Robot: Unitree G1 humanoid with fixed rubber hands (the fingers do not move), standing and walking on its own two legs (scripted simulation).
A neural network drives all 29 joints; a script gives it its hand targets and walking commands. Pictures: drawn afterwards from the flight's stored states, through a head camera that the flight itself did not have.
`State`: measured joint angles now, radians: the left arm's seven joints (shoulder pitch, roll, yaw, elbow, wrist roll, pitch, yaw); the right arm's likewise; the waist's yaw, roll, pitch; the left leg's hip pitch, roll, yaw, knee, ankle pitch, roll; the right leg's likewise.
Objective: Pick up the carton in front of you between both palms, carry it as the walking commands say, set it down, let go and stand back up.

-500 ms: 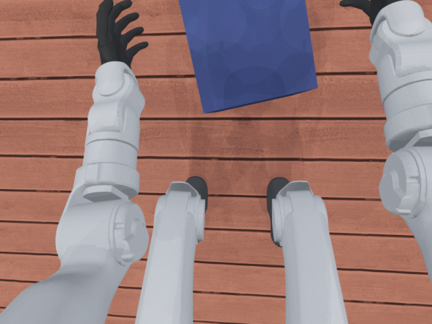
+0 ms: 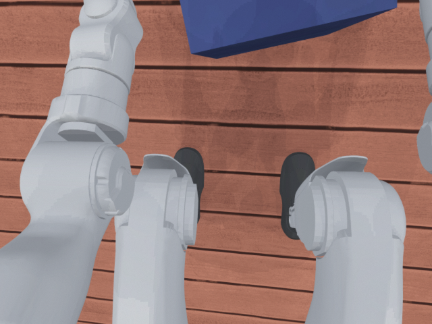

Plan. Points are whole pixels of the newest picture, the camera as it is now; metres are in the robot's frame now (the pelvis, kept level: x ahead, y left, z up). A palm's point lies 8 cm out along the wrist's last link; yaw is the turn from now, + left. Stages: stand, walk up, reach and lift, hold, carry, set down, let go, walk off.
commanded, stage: reach and lift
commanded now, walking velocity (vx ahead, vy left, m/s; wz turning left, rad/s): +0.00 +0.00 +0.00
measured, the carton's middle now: out of the picture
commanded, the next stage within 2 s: none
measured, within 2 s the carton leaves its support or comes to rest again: leaves its support in 0.74 s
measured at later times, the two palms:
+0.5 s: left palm out of the picture +0.55 +0.11 -0.18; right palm out of the picture +0.57 -0.19 -0.18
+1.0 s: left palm out of the picture +0.53 +0.10 -0.08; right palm out of the picture +0.54 -0.20 -0.09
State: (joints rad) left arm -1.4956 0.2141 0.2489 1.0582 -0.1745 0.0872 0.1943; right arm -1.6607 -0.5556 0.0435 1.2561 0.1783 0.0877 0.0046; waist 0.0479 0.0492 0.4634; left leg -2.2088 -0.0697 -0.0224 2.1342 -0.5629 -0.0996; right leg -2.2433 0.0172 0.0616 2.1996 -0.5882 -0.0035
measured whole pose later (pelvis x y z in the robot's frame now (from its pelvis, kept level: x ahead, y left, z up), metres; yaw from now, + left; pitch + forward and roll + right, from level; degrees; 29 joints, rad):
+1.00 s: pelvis +0.01 +0.01 +0.02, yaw -3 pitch +41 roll +4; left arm -1.17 0.00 0.46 0.68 -0.01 0.26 0.21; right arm -1.34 -0.28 -0.13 0.91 0.00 0.33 -0.05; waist 0.01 0.06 0.10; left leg -2.22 -0.12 -0.07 2.08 -0.58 -0.13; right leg -2.26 0.09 0.08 2.12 -0.57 0.04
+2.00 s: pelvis +0.06 +0.01 +0.27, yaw -7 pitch +30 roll +1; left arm -0.62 -0.14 0.45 0.59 0.20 0.32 0.08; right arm -0.66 0.05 -0.36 0.67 -0.23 0.36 -0.02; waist 0.01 0.02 -0.23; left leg -1.29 -0.10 -0.13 1.22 -0.46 -0.05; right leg -1.31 0.09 0.12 1.23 -0.44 0.03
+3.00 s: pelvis +0.09 +0.01 +0.40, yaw -7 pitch -3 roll +0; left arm -0.34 -0.17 0.33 0.40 0.31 0.59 0.00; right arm -0.33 0.16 -0.30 0.39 -0.31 0.63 0.00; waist 0.00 0.00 -0.01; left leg -0.18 -0.04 -0.15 0.46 -0.23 -0.02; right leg -0.19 0.04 0.14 0.46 -0.21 0.02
